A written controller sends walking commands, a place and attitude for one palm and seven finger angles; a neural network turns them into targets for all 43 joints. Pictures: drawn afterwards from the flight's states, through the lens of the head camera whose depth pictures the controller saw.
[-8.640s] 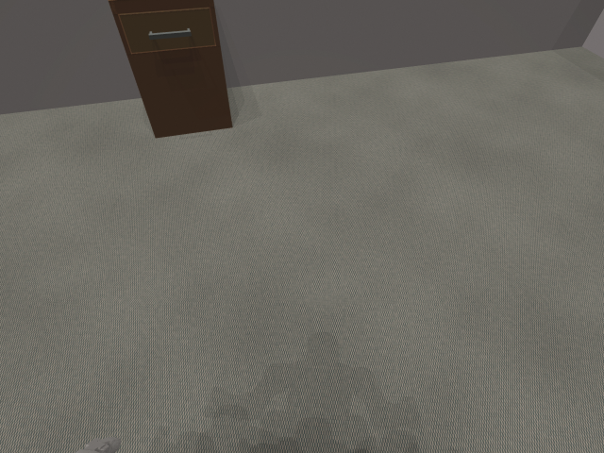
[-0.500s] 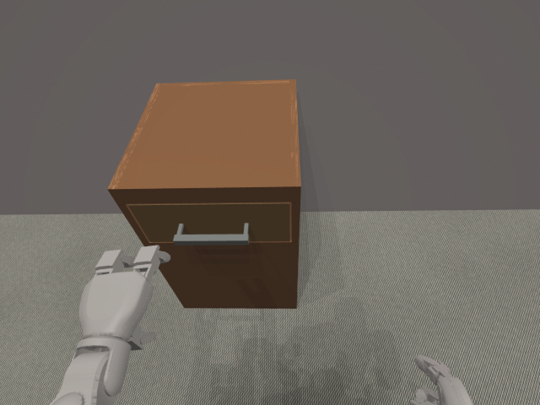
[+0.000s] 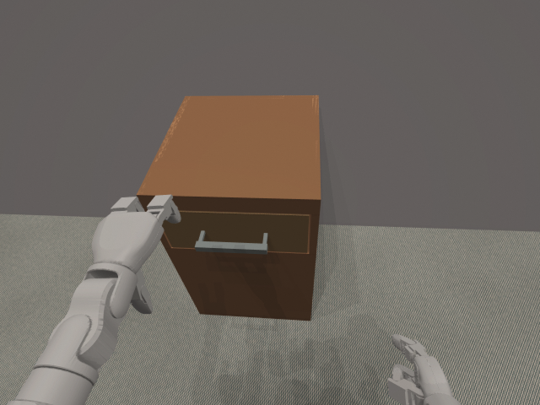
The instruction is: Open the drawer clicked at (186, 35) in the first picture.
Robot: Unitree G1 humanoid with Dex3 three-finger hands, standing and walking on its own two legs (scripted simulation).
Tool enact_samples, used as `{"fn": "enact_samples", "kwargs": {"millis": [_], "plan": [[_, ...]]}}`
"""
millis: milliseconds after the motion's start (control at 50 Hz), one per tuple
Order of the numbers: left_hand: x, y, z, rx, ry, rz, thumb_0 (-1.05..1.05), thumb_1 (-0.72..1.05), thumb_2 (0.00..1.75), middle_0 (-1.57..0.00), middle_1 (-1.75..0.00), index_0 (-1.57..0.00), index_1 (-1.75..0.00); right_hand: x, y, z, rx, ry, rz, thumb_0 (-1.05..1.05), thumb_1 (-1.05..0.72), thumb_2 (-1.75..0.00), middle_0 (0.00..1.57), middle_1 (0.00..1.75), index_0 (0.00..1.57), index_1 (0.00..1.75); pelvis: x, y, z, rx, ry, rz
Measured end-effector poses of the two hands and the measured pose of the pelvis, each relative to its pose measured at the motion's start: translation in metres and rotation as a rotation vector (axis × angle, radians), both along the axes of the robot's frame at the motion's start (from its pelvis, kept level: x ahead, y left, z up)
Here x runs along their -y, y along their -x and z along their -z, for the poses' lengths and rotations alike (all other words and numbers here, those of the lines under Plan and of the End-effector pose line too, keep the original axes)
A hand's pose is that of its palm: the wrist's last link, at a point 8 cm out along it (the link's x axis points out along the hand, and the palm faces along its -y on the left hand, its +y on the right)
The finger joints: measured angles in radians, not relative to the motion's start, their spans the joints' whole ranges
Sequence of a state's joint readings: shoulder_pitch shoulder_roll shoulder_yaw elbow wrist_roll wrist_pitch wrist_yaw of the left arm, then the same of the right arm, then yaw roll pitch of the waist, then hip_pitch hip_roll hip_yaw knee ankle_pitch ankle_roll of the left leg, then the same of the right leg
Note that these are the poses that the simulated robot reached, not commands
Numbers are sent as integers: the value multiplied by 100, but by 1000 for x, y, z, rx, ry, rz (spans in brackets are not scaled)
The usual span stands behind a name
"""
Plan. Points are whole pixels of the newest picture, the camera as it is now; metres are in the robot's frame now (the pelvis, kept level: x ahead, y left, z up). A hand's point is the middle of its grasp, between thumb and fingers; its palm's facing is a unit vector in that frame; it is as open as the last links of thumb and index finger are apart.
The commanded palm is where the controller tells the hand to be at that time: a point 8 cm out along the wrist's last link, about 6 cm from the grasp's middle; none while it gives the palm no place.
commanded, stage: raise the hand with hooked fingers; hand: left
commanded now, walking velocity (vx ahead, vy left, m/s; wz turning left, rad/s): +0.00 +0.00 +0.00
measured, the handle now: (232, 241) +0.52 +0.19 -0.22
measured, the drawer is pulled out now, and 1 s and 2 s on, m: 0.00 0.00 0.00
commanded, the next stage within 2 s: move the hooked fingers above the handle in 0.40 s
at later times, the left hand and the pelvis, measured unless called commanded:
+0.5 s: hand (153, 250) +0.31 +0.23 +0.06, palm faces +0.00 -0.10 -1.00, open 13.8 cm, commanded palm +0.29 +0.24 +0.12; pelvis +0.00 +0.00 +0.00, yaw -1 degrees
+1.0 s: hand (183, 246) +0.36 +0.22 -0.01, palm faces -0.08 -0.06 -1.00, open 13.8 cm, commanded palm +0.35 +0.22 +0.04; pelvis +0.00 -0.01 -0.01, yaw +0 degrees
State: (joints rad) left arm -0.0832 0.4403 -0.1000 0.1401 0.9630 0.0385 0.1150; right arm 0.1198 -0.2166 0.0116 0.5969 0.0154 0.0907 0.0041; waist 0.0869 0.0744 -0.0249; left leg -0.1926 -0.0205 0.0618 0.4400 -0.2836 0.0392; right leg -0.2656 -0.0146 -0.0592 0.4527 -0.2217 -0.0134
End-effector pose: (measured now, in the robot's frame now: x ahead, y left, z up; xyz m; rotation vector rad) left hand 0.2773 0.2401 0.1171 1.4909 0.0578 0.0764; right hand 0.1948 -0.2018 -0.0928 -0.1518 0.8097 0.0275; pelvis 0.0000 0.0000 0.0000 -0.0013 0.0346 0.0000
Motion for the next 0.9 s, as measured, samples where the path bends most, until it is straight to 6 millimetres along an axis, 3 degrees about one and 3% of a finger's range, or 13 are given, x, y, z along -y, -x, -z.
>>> {"fn": "enact_samples", "kwargs": {"millis": [100,320,560,740,900], "plan": [[-4,-10,-8,-8,5,13,0,-49,30,-32,-120,-32,-120,9,8,4,-35,12,22,1,-91,-90,20,30,20,30,-1,-2,-1,-9,1,1],[6,-8,2,-10,26,68,0,-49,30,-32,-120,-32,-120,34,27,10,-97,54,75,1,-91,-90,20,30,20,30,-1,-4,-2,-28,0,11],[6,-13,5,-17,17,29,0,-49,30,-32,-120,-32,-120,29,17,8,-66,30,75,1,-91,-90,20,30,20,30,2,-5,-1,-30,-2,11],[15,-26,35,-79,22,44,0,-49,30,-32,-120,-32,-120,28,14,11,-69,36,59,1,-91,-90,20,30,20,30,6,-3,2,-65,-5,6],[15,-52,58,-78,-7,45,0,-49,30,-32,-120,-32,-120,44,39,24,-141,74,111,1,-91,-90,20,30,20,30,9,-2,9,-120,-4,4]]}}
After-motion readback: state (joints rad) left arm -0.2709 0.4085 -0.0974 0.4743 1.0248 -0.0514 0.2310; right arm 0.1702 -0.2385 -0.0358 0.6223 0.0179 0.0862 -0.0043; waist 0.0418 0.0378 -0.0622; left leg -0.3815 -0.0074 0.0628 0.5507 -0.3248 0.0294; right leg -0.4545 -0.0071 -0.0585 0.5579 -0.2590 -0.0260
